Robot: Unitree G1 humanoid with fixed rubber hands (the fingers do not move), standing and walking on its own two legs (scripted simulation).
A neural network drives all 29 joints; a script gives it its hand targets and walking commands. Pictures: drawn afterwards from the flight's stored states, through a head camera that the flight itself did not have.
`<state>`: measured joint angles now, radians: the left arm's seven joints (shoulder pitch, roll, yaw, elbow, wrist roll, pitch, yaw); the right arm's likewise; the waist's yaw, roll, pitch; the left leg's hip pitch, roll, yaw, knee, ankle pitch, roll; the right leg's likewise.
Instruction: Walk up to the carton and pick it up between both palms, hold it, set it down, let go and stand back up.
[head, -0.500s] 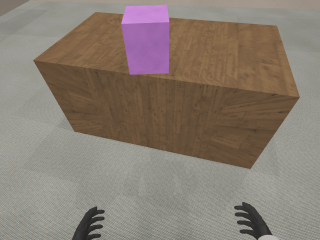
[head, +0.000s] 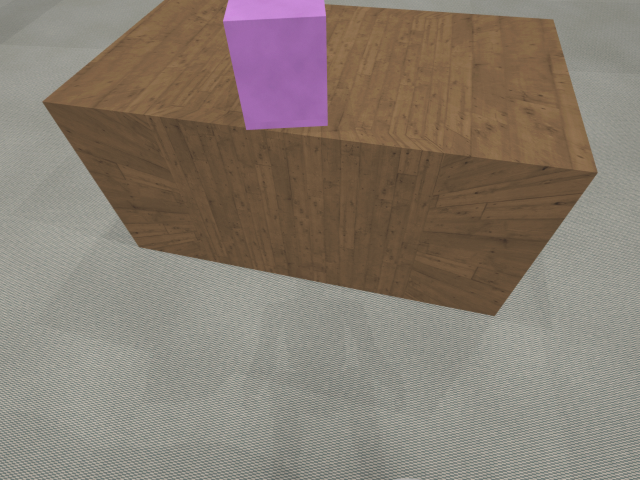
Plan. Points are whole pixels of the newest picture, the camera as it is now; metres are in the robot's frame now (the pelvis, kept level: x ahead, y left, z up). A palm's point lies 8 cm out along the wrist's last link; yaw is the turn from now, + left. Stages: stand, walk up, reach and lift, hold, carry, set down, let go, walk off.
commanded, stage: stand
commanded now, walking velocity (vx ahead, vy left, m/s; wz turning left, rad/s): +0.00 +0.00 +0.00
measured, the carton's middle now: (282, 56) +0.98 +0.08 +0.03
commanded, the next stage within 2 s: walk up in 1.76 s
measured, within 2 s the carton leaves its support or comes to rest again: neither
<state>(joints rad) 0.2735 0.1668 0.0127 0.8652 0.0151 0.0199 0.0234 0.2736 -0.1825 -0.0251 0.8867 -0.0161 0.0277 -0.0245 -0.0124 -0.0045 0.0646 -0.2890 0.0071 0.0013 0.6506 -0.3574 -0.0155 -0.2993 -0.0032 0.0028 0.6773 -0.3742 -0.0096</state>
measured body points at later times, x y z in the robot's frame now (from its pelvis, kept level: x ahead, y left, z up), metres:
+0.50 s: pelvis +0.00 -0.01 +0.01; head +0.01 -0.02 +0.46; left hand +0.02 +0.21 -0.14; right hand +0.01 -0.22 -0.15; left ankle -0.01 +0.13 -0.72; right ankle -0.01 -0.11 -0.72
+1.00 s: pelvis +0.00 +0.00 +0.02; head +0.00 +0.00 +0.47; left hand -0.01 +0.20 -0.15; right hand -0.02 -0.20 -0.15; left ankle -0.01 +0.13 -0.72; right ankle -0.01 -0.11 -0.72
